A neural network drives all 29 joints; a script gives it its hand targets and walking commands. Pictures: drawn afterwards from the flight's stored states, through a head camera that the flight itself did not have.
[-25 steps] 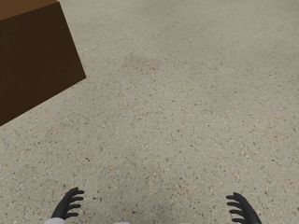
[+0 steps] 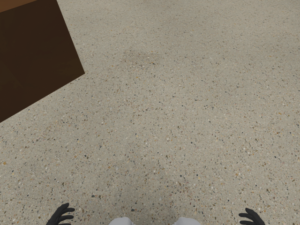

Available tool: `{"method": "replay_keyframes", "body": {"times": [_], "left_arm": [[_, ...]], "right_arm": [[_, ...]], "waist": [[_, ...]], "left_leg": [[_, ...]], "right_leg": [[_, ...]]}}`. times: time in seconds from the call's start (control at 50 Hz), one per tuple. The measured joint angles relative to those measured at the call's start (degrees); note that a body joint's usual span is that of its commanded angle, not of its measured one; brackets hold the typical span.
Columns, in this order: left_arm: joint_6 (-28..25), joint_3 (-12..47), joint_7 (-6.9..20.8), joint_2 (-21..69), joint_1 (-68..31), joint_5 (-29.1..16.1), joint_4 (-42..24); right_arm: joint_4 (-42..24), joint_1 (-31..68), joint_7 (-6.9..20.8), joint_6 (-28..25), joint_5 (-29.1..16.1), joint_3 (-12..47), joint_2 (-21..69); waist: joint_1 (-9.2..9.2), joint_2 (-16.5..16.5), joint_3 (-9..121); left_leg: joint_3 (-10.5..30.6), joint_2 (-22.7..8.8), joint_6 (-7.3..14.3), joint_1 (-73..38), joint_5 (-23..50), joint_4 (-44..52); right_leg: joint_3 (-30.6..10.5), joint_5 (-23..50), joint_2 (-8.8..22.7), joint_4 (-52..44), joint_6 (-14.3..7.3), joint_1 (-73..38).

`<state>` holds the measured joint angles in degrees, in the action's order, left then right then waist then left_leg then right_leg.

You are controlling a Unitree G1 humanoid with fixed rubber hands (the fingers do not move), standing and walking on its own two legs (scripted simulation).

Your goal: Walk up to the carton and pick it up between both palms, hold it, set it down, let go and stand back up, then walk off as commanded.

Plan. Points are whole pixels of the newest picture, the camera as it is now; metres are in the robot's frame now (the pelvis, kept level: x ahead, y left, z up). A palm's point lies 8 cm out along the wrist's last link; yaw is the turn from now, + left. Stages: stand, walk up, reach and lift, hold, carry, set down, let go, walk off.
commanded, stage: stand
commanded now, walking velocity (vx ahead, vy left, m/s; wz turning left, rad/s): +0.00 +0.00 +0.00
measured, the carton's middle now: out of the picture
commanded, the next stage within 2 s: none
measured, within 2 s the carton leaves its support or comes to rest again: neither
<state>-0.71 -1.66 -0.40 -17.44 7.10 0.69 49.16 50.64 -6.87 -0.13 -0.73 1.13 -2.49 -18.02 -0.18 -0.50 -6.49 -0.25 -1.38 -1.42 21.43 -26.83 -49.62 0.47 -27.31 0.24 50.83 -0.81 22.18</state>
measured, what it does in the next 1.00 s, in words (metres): stands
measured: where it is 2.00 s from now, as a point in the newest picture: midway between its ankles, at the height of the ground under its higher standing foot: outside the picture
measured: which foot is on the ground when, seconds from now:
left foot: down 0.00-1.00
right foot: down 0.00-1.00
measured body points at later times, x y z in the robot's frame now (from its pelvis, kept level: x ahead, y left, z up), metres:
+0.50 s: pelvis +0.00 -0.01 +0.02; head +0.03 -0.02 +0.47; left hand +0.12 +0.27 -0.10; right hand +0.09 -0.30 -0.12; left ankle +0.00 +0.14 -0.70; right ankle +0.00 -0.11 -0.70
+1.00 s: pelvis -0.01 -0.01 +0.05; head +0.01 -0.01 +0.49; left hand +0.11 +0.28 -0.08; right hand +0.07 -0.29 -0.10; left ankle +0.00 +0.14 -0.70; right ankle +0.00 -0.11 -0.70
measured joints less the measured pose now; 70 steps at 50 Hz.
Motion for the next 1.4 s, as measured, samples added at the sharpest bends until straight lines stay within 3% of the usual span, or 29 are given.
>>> {"method": "replay_keyframes", "body": {"times": [0.7,1.04,1.4], "left_arm": [[-0.4,1.3,0.2,-0.1,-4.1,-0.2,11.1],[-0.6,0.7,0.5,-0.2,-4.4,-0.1,14.4],[-0.4,0.3,0.7,-0.5,-2.5,0.1,15.5]], "right_arm": [[12.5,2.2,-0.1,0.3,-0.6,1.2,-0.2],[13.8,2.5,0.2,-0.2,-0.5,1.3,0.1],[14.2,1.8,0.2,-0.3,-0.1,0.8,0.5]], "waist": [[0.91,0.2,-0.7],[0.49,-0.3,0.1],[0.00,-0.1,0.9]], "left_leg": [[-0.7,-1.1,-1.2,-11.2,9.6,18.4],[-1.1,-1.7,-0.9,-15.0,14.3,26.7],[-1.7,-1.5,-0.6,-16.0,16.0,29.5]], "right_leg": [[-0.1,9.1,-1.1,-17.0,-0.9,-10.2],[-0.4,15.1,-1.6,-27.4,-0.5,-14.8],[-0.9,17.1,-1.4,-30.4,-0.1,-15.7]]}}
